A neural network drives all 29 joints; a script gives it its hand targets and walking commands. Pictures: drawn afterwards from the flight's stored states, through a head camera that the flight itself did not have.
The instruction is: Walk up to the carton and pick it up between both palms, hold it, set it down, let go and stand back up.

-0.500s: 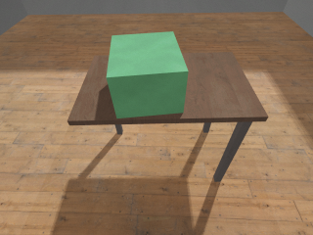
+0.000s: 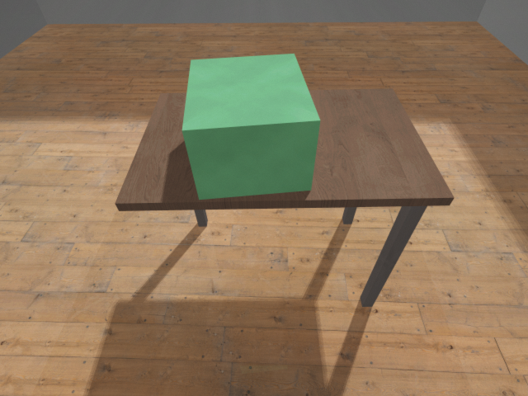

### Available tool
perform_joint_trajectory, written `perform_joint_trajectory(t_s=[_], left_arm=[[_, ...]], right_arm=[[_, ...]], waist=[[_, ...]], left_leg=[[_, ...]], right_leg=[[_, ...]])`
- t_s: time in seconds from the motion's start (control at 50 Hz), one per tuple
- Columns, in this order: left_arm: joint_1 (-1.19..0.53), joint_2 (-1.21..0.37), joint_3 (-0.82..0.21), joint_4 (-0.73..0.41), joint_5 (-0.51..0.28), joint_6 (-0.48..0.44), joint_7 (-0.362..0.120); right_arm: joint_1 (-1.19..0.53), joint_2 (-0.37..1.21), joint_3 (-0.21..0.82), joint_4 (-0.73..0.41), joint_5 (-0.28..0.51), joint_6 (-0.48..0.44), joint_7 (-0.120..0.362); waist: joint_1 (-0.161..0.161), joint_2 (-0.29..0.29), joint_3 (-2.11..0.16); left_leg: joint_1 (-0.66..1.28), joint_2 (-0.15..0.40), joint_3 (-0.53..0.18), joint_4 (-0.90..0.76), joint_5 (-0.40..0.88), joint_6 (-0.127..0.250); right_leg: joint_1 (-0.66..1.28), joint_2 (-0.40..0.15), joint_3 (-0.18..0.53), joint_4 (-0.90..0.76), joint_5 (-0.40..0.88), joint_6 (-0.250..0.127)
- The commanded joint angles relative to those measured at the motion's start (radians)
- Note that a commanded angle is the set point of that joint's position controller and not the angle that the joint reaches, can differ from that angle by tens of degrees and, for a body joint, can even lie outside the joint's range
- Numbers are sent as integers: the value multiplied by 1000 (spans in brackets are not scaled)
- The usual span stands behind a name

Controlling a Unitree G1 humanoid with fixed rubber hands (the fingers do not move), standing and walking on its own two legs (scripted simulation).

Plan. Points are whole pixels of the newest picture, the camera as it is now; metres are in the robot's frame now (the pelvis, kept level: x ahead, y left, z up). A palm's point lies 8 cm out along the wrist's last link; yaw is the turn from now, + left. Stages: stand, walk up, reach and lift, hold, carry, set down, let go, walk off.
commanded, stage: walk up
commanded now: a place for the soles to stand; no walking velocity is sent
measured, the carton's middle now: (249, 123) +0.74 +0.08 +0.01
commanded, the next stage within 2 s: none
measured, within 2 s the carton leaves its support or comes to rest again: neither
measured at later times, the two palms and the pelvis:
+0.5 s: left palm out of the picture +0.08 +0.29 -0.10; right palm out of the picture +0.06 -0.30 -0.09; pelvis +0.00 +0.00 +0.00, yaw +0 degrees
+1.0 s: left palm out of the picture +0.08 +0.30 -0.10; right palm out of the picture +0.07 -0.29 -0.09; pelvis +0.00 +0.01 +0.00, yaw +0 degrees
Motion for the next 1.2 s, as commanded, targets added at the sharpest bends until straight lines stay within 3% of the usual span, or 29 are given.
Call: perform_joint_trajectory(t_s=[0.0, 0.04, 0.06, 0.1, 0.14, 0.16, 0.22, 0.26, 0.3, 0.36, 0.4, 0.42, 0.48, 0.54, 0.58, 0.6, 0.66, 0.7, 0.78, 0.82, 0.86, 0.9, 0.92, 0.98, 1.04, 1.08, 1.12, 1.16, 1.18], left_arm=[[-124, 267, 68, -87, -7, -22, -13], [-96, 256, 71, -83, -7, -16, -10], [-80, 258, 71, -78, -8, -17, -9], [-83, 281, 74, -67, -3, -26, -6], [-117, 298, 73, -65, -1, -32, -5], [-144, 293, 66, -66, 1, -31, -7], [-163, 264, 63, -69, -1, -26, -11], [-122, 265, 70, -68, -7, -19, -14], [-98, 260, 72, -65, -7, -16, -13], [-97, 284, 75, -53, 0, -27, -8], [-146, 291, 72, -54, -3, -30, -8], [-162, 285, 67, -54, -1, -30, -9], [-157, 273, 65, -58, -2, -22, -13], [-110, 260, 69, -59, -8, -15, -12], [-103, 271, 71, -52, -4, -21, -12], [-112, 285, 74, -50, -3, -24, -10], [-167, 288, 69, -46, -1, -28, -11], [-171, 269, 63, -50, -1, -26, -13], [-122, 260, 74, -57, -7, -13, -16], [-102, 266, 75, -48, -5, -17, -13], [-117, 280, 75, -36, -1, -27, -12], [-155, 293, 72, -38, -2, -30, -10], [-167, 287, 67, -43, -2, -31, -11], [-161, 268, 65, -44, -5, -25, -14], [-129, 254, 72, -43, -10, -15, -16], [-124, 265, 75, -40, -6, -15, -13], [-112, 281, 75, -28, -3, -24, -12], [-162, 289, 72, -31, -3, -29, -11], [-178, 287, 66, -35, -3, -28, -12]], right_arm=[[-27, -305, -90, -70, 3, -28, -6], [-58, -301, -81, -83, 3, -31, -5], [-78, -299, -78, -83, 5, -30, -3], [-96, -275, -69, -87, 14, -26, 3], [-66, -252, -71, -76, 25, -18, 1], [-38, -243, -72, -73, 28, -17, -1], [-13, -271, -86, -63, 9, -22, -5], [-43, -305, -88, -73, 4, -29, -4], [-68, -302, -81, -81, 4, -31, -2], [-100, -267, -69, -87, 15, -27, 4], [-40, -250, -73, -66, 30, -17, 2], [-25, -250, -75, -66, 27, -18, -2], [-30, -294, -87, -65, 10, -26, -4], [-66, -297, -78, -75, 6, -29, -2], [-92, -280, -72, -81, 10, -26, 2], [-99, -270, -70, -78, 15, -24, 3], [-30, -248, -74, -63, 26, -19, 0], [-14, -266, -83, -61, 16, -22, -2], [-63, -303, -83, -77, 5, -31, -1], [-94, -292, -77, -81, 6, -29, 2], [-96, -263, -71, -80, 15, -26, 5], [-46, -251, -75, -58, 29, -20, 4], [-24, -252, -77, -59, 27, -20, 1], [-28, -294, -88, -56, 12, -26, -4], [-67, -301, -84, -71, 6, -31, -3], [-90, -291, -76, -79, 8, -29, 0], [-107, -269, -73, -77, 14, -26, 4], [-60, -259, -74, -64, 26, -22, 3], [-41, -251, -76, -58, 27, -19, 2]], waist=[[0, 68, 7], [25, 85, 7], [35, 96, 13], [46, 59, 23], [16, -29, -2], [-6, -45, 4], [-19, 1, 19], [9, 76, 10], [31, 92, 17], [44, 29, 24], [2, -27, 17], [-12, -33, 7], [-7, 31, 38], [29, 85, 8], [44, 67, 23], [42, 36, 42], [-9, -25, 15], [-19, -1, 21], [25, 106, 25], [40, 102, 42], [44, 23, 49], [1, -20, 18], [-14, -27, 13], [-6, 29, 13], [27, 93, 19], [37, 99, 40], [48, 44, 41], [6, -10, 33], [-6, -31, 37]], left_leg=[[-65, 145, -238, -207, 191, 128], [-127, 204, -337, -257, 179, 175], [-142, 196, -308, -253, 161, 164], [-213, 124, -213, -200, 104, 105], [-78, 18, -23, -41, 75, 54], [-5, 2, 1, -16, 48, 54], [9, 68, -102, -140, 135, 86], [-95, 155, -259, -238, 153, 135], [-150, 196, -327, -271, 127, 159], [-197, 87, -153, -170, 73, 84], [-37, 15, -18, -48, 74, 58], [17, 11, -16, -45, 62, 63], [-49, 103, -166, -176, 161, 102], [-145, 179, -300, -255, 147, 146], [-212, 141, -249, -234, 81, 117], [-216, 96, -177, -194, 58, 89], [-7, 16, -26, -68, 71, 63], [2, 54, -88, -123, 122, 79], [-149, 192, -342, -281, 109, 157], [-205, 168, -296, -272, 61, 140], [-222, 87, -175, -200, 22, 80], [-41, 12, -31, -65, 78, 54], [7, 8, -24, -58, 79, 58], [-31, 95, -152, -178, 198, 90], [-134, 190, -336, -274, 187, 154], [-188, 174, -309, -272, 111, 137], [-223, 96, -194, -219, 51, 80], [-70, 18, -52, -88, 58, 57], [-6, 10, -31, -73, 52, 56]], right_leg=[[29, -120, 131, -84, 46, -4], [79, -74, 152, -51, 10, 6], [100, -79, 160, -88, -4, 5], [167, -137, 205, -196, 19, -20], [65, -245, 253, -306, -19, -83], [-20, -271, 254, -319, -14, -102], [-35, -199, 166, -204, 17, -44], [56, -110, 137, -80, 33, -2], [102, -78, 154, -82, -2, 4], [149, -170, 219, -241, -14, -33], [14, -249, 234, -306, -42, -90], [-32, -259, 233, -298, -19, -93], [1, -157, 141, -155, 42, -25], [108, -92, 155, -94, 17, 1], [165, -122, 188, -174, -12, -14], [152, -158, 212, -234, -28, -29], [-7, -244, 220, -301, -44, -80], [-28, -215, 178, -221, 12, -53], [91, -78, 149, -71, -8, 7], [135, -97, 173, -135, -25, -6], [158, -169, 216, -256, -52, -35], [23, -244, 235, -313, -52, -81], [-11, -258, 235, -302, -4, -90], [31, -166, 141, -161, 75, -28], [98, -78, 145, -69, 23, 8], [129, -90, 168, -117, 3, -2], [169, -154, 208, -234, -26, -25], [32, -234, 237, -307, -58, -74], [-24, -247, 226, -311, -50, -81]])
